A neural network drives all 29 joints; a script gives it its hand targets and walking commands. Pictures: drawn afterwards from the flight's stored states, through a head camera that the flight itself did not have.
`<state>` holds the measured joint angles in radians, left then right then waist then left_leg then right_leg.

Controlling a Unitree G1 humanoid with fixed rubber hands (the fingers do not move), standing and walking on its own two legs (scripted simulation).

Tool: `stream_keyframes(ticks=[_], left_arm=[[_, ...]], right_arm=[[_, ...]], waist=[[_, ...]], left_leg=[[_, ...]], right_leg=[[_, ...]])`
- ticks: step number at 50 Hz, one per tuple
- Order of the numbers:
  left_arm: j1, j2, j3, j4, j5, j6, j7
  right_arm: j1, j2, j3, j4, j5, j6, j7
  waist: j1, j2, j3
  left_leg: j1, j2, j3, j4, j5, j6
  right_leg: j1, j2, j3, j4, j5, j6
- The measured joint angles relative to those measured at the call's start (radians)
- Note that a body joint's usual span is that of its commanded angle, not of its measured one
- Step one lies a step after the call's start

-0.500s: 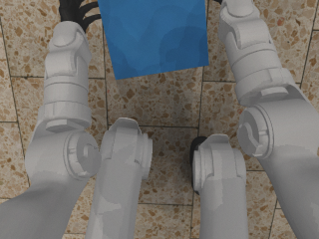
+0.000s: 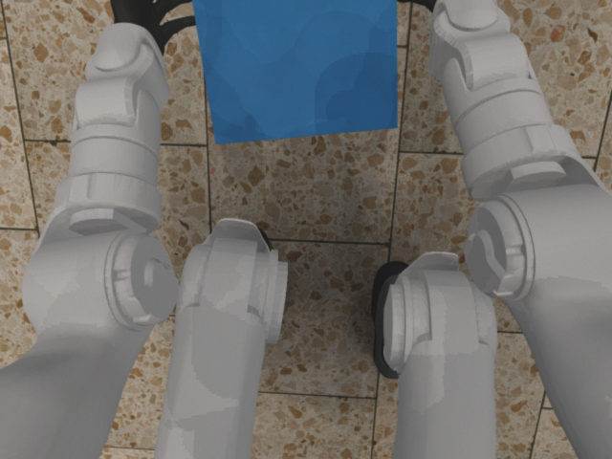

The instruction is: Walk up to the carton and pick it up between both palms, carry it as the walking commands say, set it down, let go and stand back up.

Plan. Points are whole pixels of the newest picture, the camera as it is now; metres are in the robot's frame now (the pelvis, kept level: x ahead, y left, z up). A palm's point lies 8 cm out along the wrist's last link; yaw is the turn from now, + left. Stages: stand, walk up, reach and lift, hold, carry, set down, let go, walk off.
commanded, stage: set down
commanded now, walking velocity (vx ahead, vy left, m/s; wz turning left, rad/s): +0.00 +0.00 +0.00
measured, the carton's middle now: (297, 32) +0.53 +0.09 -0.27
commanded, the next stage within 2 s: none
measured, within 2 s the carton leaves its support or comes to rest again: rests again in 0.74 s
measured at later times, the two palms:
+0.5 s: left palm (144, 29) +0.50 +0.24 -0.19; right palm (443, 1) +0.56 -0.06 -0.21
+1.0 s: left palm (141, 34) +0.50 +0.25 -0.20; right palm (435, 3) +0.56 -0.05 -0.21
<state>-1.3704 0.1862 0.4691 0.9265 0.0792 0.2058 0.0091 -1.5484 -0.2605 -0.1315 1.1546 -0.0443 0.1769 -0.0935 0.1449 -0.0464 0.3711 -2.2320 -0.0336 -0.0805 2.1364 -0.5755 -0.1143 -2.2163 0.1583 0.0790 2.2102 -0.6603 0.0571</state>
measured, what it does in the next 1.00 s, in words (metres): stands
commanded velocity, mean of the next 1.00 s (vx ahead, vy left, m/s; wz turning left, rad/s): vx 0.00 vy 0.00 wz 0.00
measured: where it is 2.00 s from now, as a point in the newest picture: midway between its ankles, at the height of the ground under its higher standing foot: (315, 319)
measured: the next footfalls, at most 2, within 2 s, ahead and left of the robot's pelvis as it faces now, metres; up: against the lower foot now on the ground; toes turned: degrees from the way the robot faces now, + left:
none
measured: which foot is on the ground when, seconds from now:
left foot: down 0.00-1.00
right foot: down 0.00-1.00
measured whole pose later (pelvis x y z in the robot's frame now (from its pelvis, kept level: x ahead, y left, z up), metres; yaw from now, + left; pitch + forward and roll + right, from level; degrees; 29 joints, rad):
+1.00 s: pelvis +0.00 +0.00 -0.01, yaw +1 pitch +35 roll +3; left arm -1.43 0.27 0.42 1.07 0.01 0.15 0.00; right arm -1.57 -0.26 -0.14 1.15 -0.07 0.14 -0.03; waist 0.13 -0.01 0.46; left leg -2.22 -0.02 -0.05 2.20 -0.59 -0.09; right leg -2.20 0.11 0.08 2.27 -0.68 0.04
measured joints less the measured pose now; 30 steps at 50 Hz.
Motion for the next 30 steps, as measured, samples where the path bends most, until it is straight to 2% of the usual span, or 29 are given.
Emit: stream_keyframes(ticks=[16,30], left_arm=[[-0.028,0.034,-0.034,0.066,-0.047,-0.024,-0.001],[-0.043,0.052,-0.038,0.105,-0.055,-0.037,-0.010]], right_arm=[[-0.004,-0.014,0.028,0.009,0.020,-0.007,0.024],[-0.013,-0.013,0.010,0.012,0.000,-0.013,0.048]], waist=[[-0.001,0.017,0.037],[-0.005,0.025,0.053]], left_leg=[[0.005,0.008,0.009,0.027,-0.011,0.007],[0.004,0.012,0.020,0.043,-0.011,0.014]], right_leg=[[0.004,-0.020,-0.007,0.029,-0.013,-0.010],[0.004,-0.033,-0.007,0.046,-0.014,-0.012]])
